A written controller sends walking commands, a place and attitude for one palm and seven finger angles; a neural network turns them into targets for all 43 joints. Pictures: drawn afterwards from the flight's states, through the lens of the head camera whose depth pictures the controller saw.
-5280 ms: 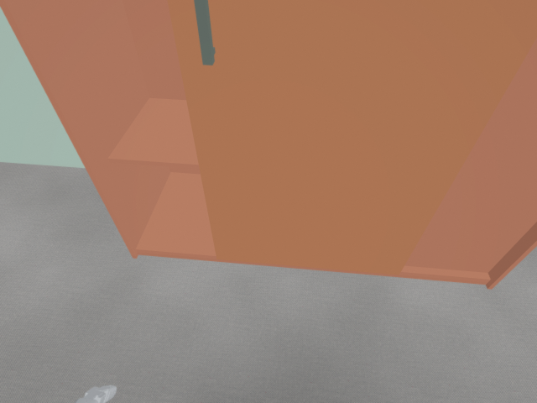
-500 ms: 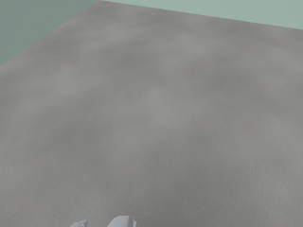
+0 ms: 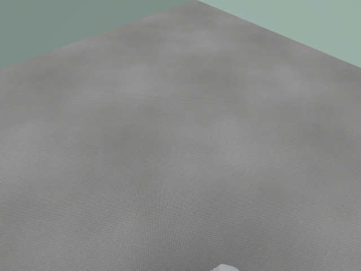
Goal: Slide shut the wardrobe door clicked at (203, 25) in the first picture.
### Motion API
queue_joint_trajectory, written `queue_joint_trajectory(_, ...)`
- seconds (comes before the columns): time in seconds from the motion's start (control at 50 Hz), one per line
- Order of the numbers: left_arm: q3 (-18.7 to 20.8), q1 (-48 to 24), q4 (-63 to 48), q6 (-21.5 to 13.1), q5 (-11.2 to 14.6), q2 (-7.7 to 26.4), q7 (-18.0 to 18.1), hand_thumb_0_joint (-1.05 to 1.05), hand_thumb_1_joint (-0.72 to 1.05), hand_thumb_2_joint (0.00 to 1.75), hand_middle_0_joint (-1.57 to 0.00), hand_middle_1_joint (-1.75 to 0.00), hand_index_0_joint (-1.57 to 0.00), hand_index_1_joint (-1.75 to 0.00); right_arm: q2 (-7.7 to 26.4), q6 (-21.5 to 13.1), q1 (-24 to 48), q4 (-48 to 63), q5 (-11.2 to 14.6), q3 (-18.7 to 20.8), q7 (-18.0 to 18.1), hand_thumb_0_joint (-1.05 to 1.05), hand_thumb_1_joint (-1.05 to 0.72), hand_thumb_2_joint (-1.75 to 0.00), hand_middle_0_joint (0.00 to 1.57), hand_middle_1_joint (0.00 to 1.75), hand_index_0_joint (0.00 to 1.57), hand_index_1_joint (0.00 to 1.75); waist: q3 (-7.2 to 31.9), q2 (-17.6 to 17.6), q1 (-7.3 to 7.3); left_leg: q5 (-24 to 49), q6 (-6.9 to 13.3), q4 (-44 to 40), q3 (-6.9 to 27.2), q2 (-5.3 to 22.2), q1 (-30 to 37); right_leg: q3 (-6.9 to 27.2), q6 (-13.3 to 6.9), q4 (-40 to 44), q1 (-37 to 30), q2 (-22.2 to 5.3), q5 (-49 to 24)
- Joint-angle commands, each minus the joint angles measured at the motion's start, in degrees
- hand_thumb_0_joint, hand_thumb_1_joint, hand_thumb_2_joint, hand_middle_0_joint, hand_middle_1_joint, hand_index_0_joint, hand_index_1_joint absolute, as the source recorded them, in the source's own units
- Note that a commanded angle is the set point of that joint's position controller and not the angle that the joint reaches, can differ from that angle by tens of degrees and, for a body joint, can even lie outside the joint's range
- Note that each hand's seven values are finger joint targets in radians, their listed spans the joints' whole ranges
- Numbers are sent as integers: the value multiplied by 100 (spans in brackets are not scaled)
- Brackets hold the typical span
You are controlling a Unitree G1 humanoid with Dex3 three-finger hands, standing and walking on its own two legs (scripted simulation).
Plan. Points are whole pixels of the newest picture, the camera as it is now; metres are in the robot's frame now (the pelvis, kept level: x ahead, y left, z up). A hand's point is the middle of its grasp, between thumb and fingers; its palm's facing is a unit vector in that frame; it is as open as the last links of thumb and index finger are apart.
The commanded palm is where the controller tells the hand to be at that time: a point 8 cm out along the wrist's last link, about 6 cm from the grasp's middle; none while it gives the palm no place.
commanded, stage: walk to a spot facing it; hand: right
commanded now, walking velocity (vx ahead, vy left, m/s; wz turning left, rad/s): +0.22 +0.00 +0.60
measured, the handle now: out of the picture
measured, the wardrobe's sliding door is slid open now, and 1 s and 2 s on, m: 0.37 0.37 0.37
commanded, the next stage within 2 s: turn to face it in 0.66 s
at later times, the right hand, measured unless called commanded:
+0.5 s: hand (274, 267) +0.18 -0.24 -0.18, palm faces -0.21 +0.96 -0.18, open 7.4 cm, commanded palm none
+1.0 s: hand (214, 204) +0.33 -0.08 -0.15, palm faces -0.45 +0.87 -0.22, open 7.3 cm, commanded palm none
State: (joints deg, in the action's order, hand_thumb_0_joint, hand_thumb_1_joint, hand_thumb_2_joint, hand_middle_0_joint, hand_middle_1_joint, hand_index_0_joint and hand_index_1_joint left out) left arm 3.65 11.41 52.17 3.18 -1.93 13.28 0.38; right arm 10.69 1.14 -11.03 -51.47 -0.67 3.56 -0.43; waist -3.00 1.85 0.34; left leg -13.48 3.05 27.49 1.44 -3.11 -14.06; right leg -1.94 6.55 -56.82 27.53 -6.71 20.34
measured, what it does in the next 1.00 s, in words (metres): walks ahead, turning left: right foot, then left foot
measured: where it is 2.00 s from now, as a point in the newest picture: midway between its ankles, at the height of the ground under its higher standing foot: outside the picture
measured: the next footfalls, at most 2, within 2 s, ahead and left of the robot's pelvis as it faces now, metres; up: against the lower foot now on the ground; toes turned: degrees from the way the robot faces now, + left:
right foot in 0.18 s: +0.08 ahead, -0.14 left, +0.00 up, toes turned +2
left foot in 0.70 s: +0.15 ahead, +0.11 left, +0.00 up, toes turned +33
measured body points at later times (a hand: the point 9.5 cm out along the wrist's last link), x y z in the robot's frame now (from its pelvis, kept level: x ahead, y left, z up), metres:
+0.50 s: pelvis +0.08 -0.05 +0.00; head +0.11 -0.08 +0.45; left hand +0.02 +0.18 -0.13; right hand +0.19 -0.29 -0.16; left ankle +0.05 +0.10 -0.64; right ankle +0.04 -0.14 -0.74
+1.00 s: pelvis +0.15 +0.02 +0.00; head +0.14 +0.04 +0.45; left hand +0.08 +0.25 -0.16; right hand +0.35 -0.13 -0.13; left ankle +0.12 +0.09 -0.74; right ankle +0.23 -0.13 -0.68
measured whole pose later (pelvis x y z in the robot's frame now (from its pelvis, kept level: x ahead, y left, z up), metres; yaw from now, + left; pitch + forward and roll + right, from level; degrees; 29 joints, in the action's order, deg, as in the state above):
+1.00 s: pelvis +0.15 +0.02 +0.00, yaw +27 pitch -1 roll +0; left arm 2.8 13.8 55.1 1.9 -1.2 11.5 1.1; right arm 8.2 0.0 -8.4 -54.1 -1.0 1.6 0.7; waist -1.5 2.8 2.8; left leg -15.0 3.8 28.5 -6.6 -1.0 -12.8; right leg -0.2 3.8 -56.5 27.0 -6.7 19.7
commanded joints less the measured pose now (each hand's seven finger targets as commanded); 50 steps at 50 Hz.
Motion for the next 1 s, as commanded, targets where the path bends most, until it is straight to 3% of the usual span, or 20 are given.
queue_joint_trajectory(0.0, 128, -454, -648, -220, 41, 477, -28, 0, 90, 90, -20, -30, -20, -30, 1276, -150, -391, 271, -59, 339, 44, 0, -90, -90, 20, 30, 20, 30, 246, -988, -309, -677, 750, -1308, 2053, 1532, 448, -3, -88, 717, 283, 142, 261)
queue_joint_trajectory(0.06, 112, -410, -684, -305, 71, 432, -25, 0, 90, 90, -20, -30, -20, -30, 1332, -151, -359, 283, -61, 363, 27, 0, -90, -90, 20, 30, 20, 30, 249, -1126, -302, -795, 762, -1239, 2267, 1470, 238, -24, -202, 1386, -214, 327, 423)
queue_joint_trajectory(0.12, 95, 262, -500, -412, 102, 399, 39, 0, 90, 90, -20, -30, -20, -30, 1261, -123, -84, 327, -32, 355, 14, 0, -90, -90, 20, 30, 20, 30, 319, -987, 51, -816, 470, -683, 2123, 1108, -625, -145, -307, 2829, -1745, 506, -141)
queue_joint_trajectory(0.14, 117, 774, -347, -468, 107, 579, 99, 0, 90, 90, -20, -30, -20, -30, 1039, -108, 49, 403, -8, 303, -8, 0, -90, -90, 20, 30, 20, 30, 474, -463, 302, -1086, 203, -73, 1732, 683, -1331, 33, -368, 3496, -2778, 241, -220)
queue_joint_trajectory(0.16, 222, 1134, -255, -498, 36, 1160, 135, 0, 90, 90, -20, -30, -20, -30, 598, -84, -27, 514, 45, 215, -58, 0, -90, -90, 20, 30, 20, 30, 605, 1247, 445, -1740, -134, 1445, 891, -136, -2413, 1665, -641, 4330, -3498, -1198, 1130)
queue_joint_trajectory(0.18, 254, 1244, -294, -463, 34, 1455, 132, 0, 90, 90, -20, -30, -20, -30, 617, -99, 86, 629, -11, 224, -86, 0, -90, -90, 20, 30, 20, 30, 230, 1773, 468, -2032, -375, 2700, 122, -75, -2875, 2734, -1037, 4822, -2952, -2232, 1776)
queue_joint_trajectory(0.2, 199, 850, -418, -423, 47, 1277, 110, 0, 90, 90, -20, -30, -20, -30, 861, -75, 102, 569, -71, 297, -118, 0, -90, -90, 20, 30, 20, 30, -70, 1139, 333, -1618, -386, 3209, 317, 350, -2635, 2609, -1187, 4943, -2157, -2269, 1920)
queue_joint_trajectory(0.24, 33, 271, -488, -483, 40, 772, 153, 0, 90, 90, -20, -30, -20, -30, 842, -9, -191, 262, -132, 375, -195, 0, -90, -90, 20, 30, 20, 30, -356, 703, -7, -913, -493, 3789, 124, 432, -2381, 1370, -892, 4806, -1736, -1542, 651)
queue_joint_trajectory(0.32, -55, 567, -297, -542, 93, 497, 217, 0, 90, 90, -20, -30, -20, -30, 517, 83, -513, 63, -89, 303, -180, 0, -90, -90, 20, 30, 20, 30, -121, 685, -88, -258, -663, 4331, -101, 429, -2272, -261, -618, 4063, -2170, -999, -3006)
queue_joint_trajectory(0.4, -26, 917, -101, -525, 103, 452, 229, 0, 90, 90, -20, -30, -20, -30, 400, 155, -372, 112, -79, 281, -149, 0, -90, -90, 20, 30, 20, 30, 26, 778, -34, -159, -733, 4174, -286, 477, -2419, -672, -761, 3749, -2557, -1043, -4099)
queue_joint_trajectory(0.56, 149, 1177, 214, -420, 25, 538, 177, 0, 90, 90, -20, -30, -20, -30, 266, 112, 632, 429, -72, 181, -149, 0, -90, -90, 20, 30, 20, 30, -117, 814, 262, -555, -612, 2069, -809, 599, -2091, -1063, -1224, 3363, -3037, -1401, -4265)
queue_joint_trajectory(0.6, 204, 1160, 242, -403, 43, 620, 146, 0, 90, 90, -20, -30, -20, -30, 333, 41, 490, 432, -78, 187, -120, 0, -90, -90, 20, 30, 20, 30, 84, 904, 179, -687, -464, 1553, -932, 438, -1572, -1179, -1167, 2902, -3056, -1501, -4999)
queue_joint_trajectory(0.64, 244, 1040, 173, -403, 90, 742, 109, 0, 90, 90, -20, -30, -20, -30, 504, -78, -167, 285, -96, 236, -87, 0, -90, -90, 20, 30, 20, 30, 492, 639, -181, -147, -315, 701, -1043, 225, -442, -1416, -912, 1871, -2819, -1431, -5510)
queue_joint_trajectory(0.66, 239, 986, 75, -405, 150, 752, 62, 0, 90, 90, -20, -30, -20, -30, 801, -192, -826, 107, -115, 306, -53, 0, -90, -90, 20, 30, 20, 30, 959, 158, -546, 924, -145, -71, -697, 459, 985, -1436, -633, 634, -1998, -1323, -4863)
queue_joint_trajectory(0.68, 157, 988, -174, -389, 206, 381, 9, 0, 90, 90, -20, -30, -20, -30, 1488, -278, -1399, -51, -114, 432, 33, 0, -90, -90, 20, 30, 20, 30, 1533, -1457, -720, 3758, 554, -18, 1606, 2012, 2652, -1445, -224, -967, -76, -329, -223)
queue_joint_trajectory(0.7, 121, 721, -375, -342, 213, 226, 78, 0, 90, 90, -20, -30, -20, -30, 1838, -233, -1507, -111, 45, 504, 125, 0, -90, -90, 20, 30, 20, 30, 1776, -1730, -667, 5706, 1192, -14, 2570, 2911, 2599, -629, -137, -2280, 609, 135, 1865)
queue_joint_trajectory(0.72, 105, 538, -379, -294, 198, 261, 144, 0, 90, 90, -20, -30, -20, -30, 1634, -157, -1259, -68, 66, 474, 195, 0, -90, -90, 20, 30, 20, 30, 1543, -1071, -584, 4948, 1263, -117, 1883, 2686, 2388, 69, -237, -2219, 683, -97, 1485)
queue_joint_trajectory(0.8, 32, 726, 85, -144, 74, 82, 109, 0, 90, 90, -20, -30, -20, -30, 849, -179, 6, 191, -18, 183, 240, 0, -90, -90, 20, 30, 20, 30, 598, -457, 42, 3071, 650, -663, 727, 1809, 258, 136, -283, -1551, 37, -179, 302)
queue_joint_trajectory(0.86, -43, 1226, 366, -44, 70, -64, 92, 0, 90, 90, -20, -30, -20, -30, 709, -245, 238, 156, -58, 47, 210, 0, -90, -90, 20, 30, 20, 30, 449, -622, 320, 2241, 451, -886, 1, 1494, -343, 105, -297, -834, -372, -5, -82)
queue_joint_trajectory(0.98, -29, 474, 180, -110, 112, 79, 30, 0, 90, 90, -20, -30, -20, -30, 706, -214, -61, -18, -72, 56, 187, 0, -90, -90, 20, 30, 20, 30, 78, -1158, -40, 1933, 598, -945, -78, 1838, 77, -111, -266, 426, -203, 141, 170)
